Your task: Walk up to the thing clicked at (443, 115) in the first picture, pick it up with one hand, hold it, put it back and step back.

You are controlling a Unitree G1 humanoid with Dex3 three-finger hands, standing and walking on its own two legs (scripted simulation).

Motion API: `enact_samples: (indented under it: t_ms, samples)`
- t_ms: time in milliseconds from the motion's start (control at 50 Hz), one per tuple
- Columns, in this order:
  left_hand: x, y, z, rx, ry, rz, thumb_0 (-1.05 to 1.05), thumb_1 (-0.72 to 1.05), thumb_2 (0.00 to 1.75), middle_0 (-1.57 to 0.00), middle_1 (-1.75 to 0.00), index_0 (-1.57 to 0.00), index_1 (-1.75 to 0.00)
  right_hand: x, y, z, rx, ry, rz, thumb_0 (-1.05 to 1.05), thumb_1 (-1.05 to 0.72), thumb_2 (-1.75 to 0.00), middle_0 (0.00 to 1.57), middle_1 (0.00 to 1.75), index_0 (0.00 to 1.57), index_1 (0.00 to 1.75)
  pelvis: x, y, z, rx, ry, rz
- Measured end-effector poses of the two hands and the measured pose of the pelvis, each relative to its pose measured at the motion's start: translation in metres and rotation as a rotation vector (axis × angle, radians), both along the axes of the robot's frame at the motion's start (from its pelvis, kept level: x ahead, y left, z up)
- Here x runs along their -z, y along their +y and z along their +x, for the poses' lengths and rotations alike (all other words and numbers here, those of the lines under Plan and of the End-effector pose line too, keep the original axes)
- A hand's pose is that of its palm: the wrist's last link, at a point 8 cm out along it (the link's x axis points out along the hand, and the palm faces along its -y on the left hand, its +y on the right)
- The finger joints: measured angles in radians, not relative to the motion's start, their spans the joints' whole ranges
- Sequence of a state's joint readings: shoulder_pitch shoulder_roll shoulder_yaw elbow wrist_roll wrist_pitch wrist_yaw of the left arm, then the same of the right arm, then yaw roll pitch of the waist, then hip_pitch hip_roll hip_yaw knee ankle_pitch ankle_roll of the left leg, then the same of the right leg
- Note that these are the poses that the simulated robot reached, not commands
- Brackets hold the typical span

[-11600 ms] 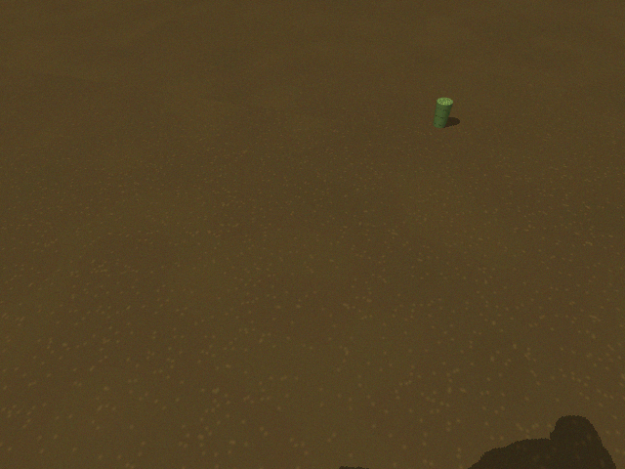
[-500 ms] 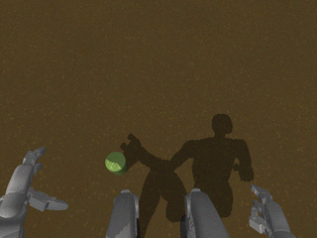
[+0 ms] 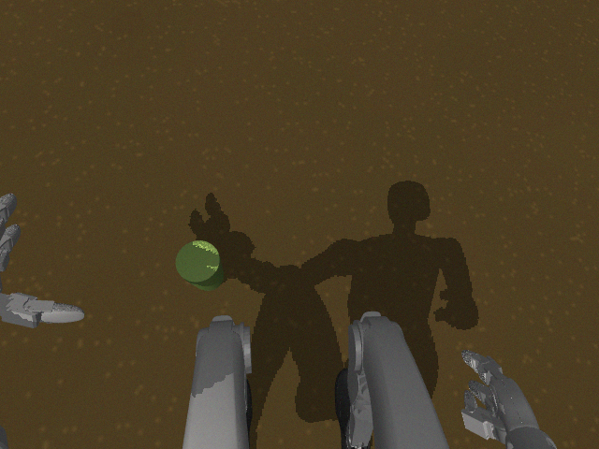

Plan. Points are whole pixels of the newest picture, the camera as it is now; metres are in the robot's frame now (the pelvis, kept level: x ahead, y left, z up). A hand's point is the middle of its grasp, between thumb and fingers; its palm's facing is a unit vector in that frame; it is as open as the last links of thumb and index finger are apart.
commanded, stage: go down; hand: left
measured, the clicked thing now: (203, 269) +0.44 +0.22 -0.43
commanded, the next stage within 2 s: none
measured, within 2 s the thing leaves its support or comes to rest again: neither
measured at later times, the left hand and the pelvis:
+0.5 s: hand (44, 271) +0.36 +0.37 -0.10, palm faces +0.07 -0.95 -0.31, open 16.5 cm; pelvis -0.01 +0.00 -0.06, yaw -1 degrees
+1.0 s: hand (49, 270) +0.37 +0.37 -0.12, palm faces +0.07 -0.96 -0.27, open 16.8 cm; pelvis -0.02 +0.00 -0.10, yaw -2 degrees
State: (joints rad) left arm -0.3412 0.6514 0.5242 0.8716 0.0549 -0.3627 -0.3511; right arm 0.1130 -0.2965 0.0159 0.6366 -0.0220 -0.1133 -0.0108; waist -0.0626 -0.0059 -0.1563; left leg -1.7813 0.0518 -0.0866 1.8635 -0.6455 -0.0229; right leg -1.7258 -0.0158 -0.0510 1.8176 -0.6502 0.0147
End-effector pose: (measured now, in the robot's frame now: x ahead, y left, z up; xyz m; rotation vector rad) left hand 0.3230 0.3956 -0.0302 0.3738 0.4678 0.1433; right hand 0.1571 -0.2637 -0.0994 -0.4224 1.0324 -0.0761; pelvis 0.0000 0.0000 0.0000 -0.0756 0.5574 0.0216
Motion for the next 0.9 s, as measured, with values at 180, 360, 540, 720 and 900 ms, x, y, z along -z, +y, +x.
enact_samples:
  t_ms: [180,360,540,720,900]
  samples:
    - [0.018,0.011,0.004,0.009,-0.03,-0.027,-0.01,-0.31,0.26,-0.02,-0.24,-0.03,-0.21,0.02,-0.005,-0.012,-0.011,0.056,-0.028,0.01,-0.85,-0.88,0.21,0.3,0.2,0.3,0.02,0.001,-0.002,0.003,0.016,-0.009]
    - [0.037,0.014,0.013,0.03,-0.09,-0.054,-0.01,-0.34,0.22,-0.01,-0.2,-0.02,-0.17,0.044,-0.005,-0.016,-0.027,0.072,-0.04,0.01,-0.87,-0.88,0.21,0.3,0.2,0.3,0.045,0.002,-0.006,0.008,0.016,-0.018]
    - [0.048,0.02,0.014,0.023,-0.13,-0.069,-0.01,-0.36,0.21,-0.01,-0.18,-0.02,-0.15,0.064,-0.005,-0.021,-0.037,0.079,-0.04,0.01,-0.87,-0.89,0.21,0.3,0.2,0.3,0.064,0.001,-0.012,0.012,0.008,-0.019]
    - [0.057,0.023,0.017,0.03,-0.16,-0.088,-0.01,-0.38,0.2,-0.01,-0.17,-0.01,-0.14,0.078,-0.009,-0.028,-0.046,0.084,-0.055,0.01,-0.87,-0.89,0.21,0.3,0.2,0.3,0.081,0.001,-0.016,0.016,-0.001,-0.021]
    - [0.067,0.026,0.02,0.036,-0.17,-0.101,-0.01,-0.41,0.21,-0.01,-0.17,-0.01,-0.15,0.084,-0.01,-0.035,-0.039,0.088,-0.068,0.01,-0.88,-0.89,0.21,0.3,0.2,0.3,0.091,0.002,-0.019,0.019,-0.005,-0.028]
